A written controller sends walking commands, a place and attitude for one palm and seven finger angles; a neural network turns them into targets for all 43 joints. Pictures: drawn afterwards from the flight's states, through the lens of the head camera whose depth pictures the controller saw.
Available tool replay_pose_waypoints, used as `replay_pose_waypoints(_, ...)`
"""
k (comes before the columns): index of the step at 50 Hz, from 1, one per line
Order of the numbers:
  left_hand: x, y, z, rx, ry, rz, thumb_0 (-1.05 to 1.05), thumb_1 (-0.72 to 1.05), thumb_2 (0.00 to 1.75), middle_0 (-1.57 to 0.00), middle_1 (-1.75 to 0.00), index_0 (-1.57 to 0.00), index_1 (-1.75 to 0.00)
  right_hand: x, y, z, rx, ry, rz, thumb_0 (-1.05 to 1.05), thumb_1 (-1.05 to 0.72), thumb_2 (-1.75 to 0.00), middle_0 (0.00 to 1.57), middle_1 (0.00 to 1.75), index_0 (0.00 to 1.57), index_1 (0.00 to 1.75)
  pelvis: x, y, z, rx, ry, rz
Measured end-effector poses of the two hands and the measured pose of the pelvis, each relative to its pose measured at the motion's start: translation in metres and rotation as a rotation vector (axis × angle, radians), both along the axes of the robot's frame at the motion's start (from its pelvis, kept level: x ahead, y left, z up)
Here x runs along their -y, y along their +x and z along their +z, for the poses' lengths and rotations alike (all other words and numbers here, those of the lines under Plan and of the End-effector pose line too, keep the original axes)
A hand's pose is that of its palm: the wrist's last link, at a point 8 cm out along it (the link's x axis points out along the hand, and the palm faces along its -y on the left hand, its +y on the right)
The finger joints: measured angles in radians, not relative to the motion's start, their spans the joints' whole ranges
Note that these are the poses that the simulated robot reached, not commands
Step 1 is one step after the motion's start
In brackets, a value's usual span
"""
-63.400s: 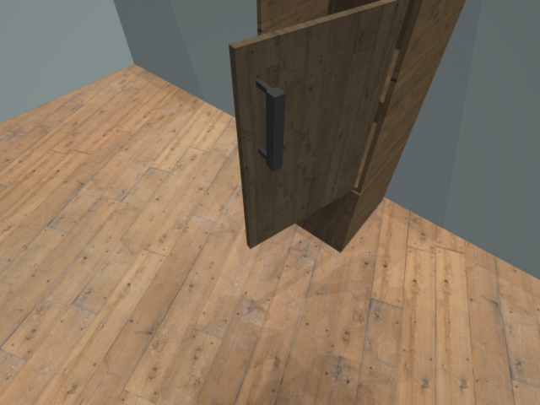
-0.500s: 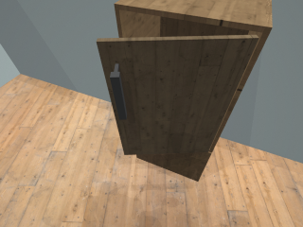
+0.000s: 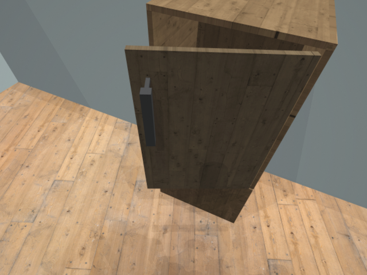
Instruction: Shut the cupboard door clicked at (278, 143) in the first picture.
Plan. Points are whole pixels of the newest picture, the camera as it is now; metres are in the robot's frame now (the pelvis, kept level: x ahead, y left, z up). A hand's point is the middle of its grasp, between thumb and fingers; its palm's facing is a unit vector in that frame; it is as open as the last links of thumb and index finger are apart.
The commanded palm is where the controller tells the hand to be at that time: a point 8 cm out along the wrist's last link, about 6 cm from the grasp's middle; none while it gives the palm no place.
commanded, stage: shuffle to correct the standing spot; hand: left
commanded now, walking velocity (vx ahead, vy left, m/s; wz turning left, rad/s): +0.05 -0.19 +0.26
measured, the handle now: (149, 113) +0.46 +0.12 +0.10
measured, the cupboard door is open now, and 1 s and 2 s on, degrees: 25 25 25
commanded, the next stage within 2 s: come to a stop and stand still in 0.74 s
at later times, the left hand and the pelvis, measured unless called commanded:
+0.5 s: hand out of the picture -0.03 +0.12 -0.19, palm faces +0.10 -0.98 -0.15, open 7.4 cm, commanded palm none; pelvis +0.02 -0.05 -0.01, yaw +4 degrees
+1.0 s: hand out of the picture +0.09 +0.07 -0.18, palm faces +0.05 -0.97 -0.23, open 7.4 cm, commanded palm none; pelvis +0.03 -0.13 -0.01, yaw +3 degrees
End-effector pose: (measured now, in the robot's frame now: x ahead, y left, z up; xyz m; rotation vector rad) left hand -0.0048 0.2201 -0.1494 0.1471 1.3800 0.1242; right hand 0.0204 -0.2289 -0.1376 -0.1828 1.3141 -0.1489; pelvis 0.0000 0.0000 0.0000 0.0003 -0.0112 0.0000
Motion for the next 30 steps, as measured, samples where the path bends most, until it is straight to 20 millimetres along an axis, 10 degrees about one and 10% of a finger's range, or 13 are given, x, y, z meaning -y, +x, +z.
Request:
replay_pose_waypoints(19,0.035,-0.02,-0.002,-0.082,-0.002,0.066,0.0,0.91,0.9,-0.2,-0.3,-0.2,-0.3,0.031,0.006,-0.009,-0.067,-0.004,-0.005,0.01,-0.91,-0.9,0.2,0.3,0.2,0.3,0.036,0.015,-0.006,-0.031,-0.007,0.039)
replay_pose_waypoints(30,0.068,-0.03,-0.031,-0.134,-0.088,0.129,0.0,0.91,0.9,-0.2,-0.3,-0.2,-0.3,0.046,0.055,-0.003,0.003,-0.083,0.034,0.01,-0.91,-0.9,0.2,0.3,0.2,0.3,0.048,0.032,-0.018,-0.011,-0.024,0.05)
